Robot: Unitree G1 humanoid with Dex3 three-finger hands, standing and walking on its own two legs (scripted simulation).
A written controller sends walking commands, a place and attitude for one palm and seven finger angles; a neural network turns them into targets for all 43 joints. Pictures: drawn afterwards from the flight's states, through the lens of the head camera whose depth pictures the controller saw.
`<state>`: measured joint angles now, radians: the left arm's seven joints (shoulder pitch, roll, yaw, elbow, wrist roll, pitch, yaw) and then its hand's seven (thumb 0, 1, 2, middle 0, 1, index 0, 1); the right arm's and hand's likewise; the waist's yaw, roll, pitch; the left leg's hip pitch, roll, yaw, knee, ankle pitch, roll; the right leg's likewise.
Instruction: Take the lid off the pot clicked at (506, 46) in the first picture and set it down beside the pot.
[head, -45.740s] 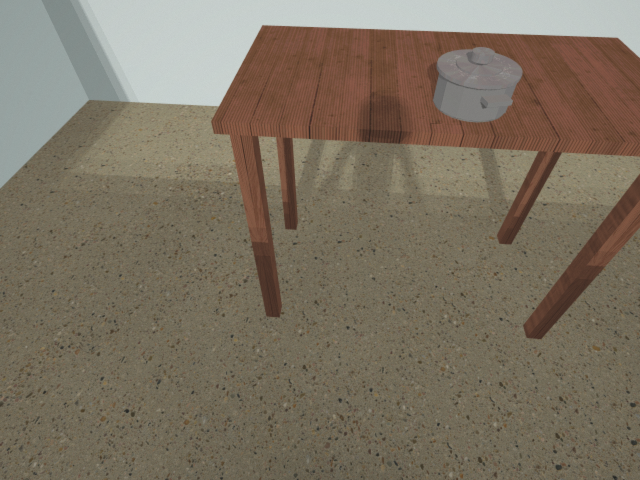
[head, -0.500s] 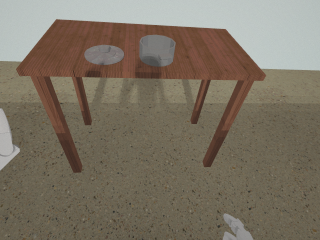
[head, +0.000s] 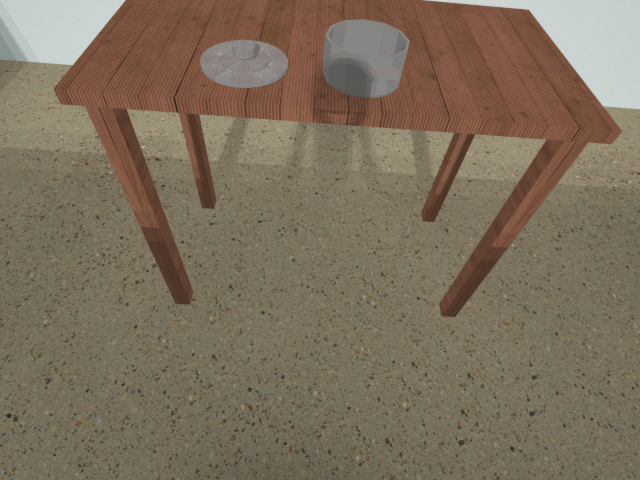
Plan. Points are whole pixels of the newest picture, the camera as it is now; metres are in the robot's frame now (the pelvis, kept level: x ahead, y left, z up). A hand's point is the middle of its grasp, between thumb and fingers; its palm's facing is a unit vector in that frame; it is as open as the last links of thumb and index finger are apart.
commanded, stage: let the arm hang, fingers relaxed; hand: left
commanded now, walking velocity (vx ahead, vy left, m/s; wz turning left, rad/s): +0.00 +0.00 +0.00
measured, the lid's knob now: (243, 49) +0.82 +0.19 +0.10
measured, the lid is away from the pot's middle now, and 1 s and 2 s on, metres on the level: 0.23 0.23 0.23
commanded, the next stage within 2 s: look to check the result in 0.72 s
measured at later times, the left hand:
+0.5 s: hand out of the picture +0.08 +0.18 -0.15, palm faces -0.02 -0.98 -0.22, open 7.3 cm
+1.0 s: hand out of the picture -0.01 +0.16 -0.15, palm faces -0.01 -0.98 -0.19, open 7.4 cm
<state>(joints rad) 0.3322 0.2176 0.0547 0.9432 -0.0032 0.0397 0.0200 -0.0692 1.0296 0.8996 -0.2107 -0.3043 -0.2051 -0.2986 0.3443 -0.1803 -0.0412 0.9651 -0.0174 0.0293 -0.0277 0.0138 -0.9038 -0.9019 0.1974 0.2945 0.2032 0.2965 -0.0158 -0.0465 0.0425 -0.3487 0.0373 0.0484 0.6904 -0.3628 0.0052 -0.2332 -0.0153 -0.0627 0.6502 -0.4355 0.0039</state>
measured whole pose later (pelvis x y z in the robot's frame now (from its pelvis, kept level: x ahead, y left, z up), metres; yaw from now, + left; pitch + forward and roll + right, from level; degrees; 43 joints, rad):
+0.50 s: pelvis +0.01 +0.00 +0.02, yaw -1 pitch +0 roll +0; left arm 0.19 0.16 0.01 1.07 0.00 0.00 0.04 0.00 0.93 0.90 -0.20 -0.30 -0.20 -0.30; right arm 0.25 -0.16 -0.04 1.10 0.00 0.01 -0.04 0.01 -0.92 -0.90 0.20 0.29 0.20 0.30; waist -0.04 0.02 0.00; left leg -0.19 0.02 0.08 0.47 -0.28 0.01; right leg -0.08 -0.02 -0.04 0.43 -0.34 0.01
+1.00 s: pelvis +0.00 +0.00 +0.02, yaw -2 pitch +0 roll +0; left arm 0.31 0.14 0.00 1.14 0.00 0.01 0.04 0.00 0.91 0.90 -0.20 -0.30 -0.20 -0.30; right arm 0.30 -0.14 -0.03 1.15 0.00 0.02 -0.04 0.01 -0.90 -0.90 0.20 0.29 0.20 0.30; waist -0.03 0.01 0.02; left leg -0.18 0.04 0.09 0.45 -0.26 0.00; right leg -0.08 -0.01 -0.03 0.40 -0.31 0.00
